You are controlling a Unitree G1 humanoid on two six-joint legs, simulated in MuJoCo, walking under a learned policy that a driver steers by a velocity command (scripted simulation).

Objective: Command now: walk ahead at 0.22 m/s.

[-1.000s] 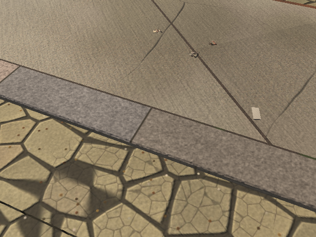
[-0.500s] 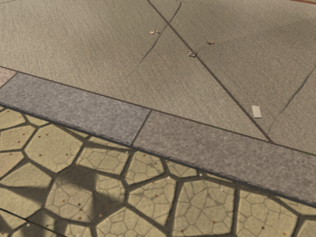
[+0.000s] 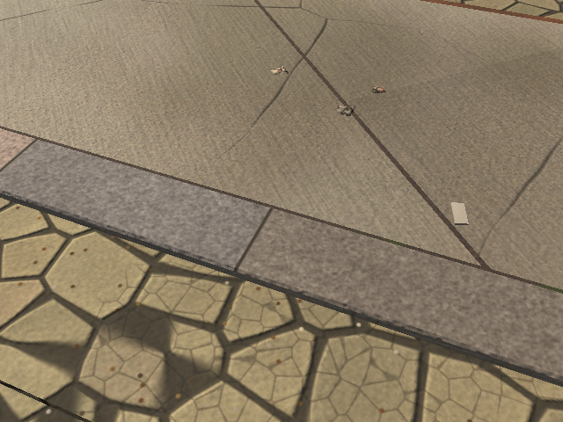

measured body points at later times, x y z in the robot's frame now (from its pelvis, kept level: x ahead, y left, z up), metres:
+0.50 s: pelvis +0.19 +0.08 +0.00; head +0.20 +0.09 +0.45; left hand +0.23 +0.31 -0.15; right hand +0.16 -0.15 -0.15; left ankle +0.17 +0.15 -0.74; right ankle +0.16 -0.05 -0.64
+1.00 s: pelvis +0.48 +0.04 +0.03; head +0.50 +0.04 +0.47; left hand +0.48 +0.29 -0.12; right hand +0.54 -0.20 -0.12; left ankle +0.44 +0.17 -0.62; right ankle +0.51 -0.01 -0.71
